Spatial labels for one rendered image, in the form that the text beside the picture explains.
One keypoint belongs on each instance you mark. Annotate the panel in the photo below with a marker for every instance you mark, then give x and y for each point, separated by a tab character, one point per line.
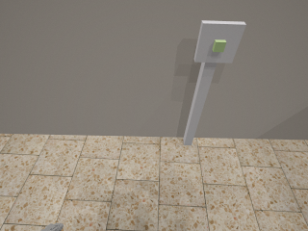
211	30

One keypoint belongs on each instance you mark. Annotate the button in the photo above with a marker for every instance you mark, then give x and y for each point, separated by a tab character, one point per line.
219	45

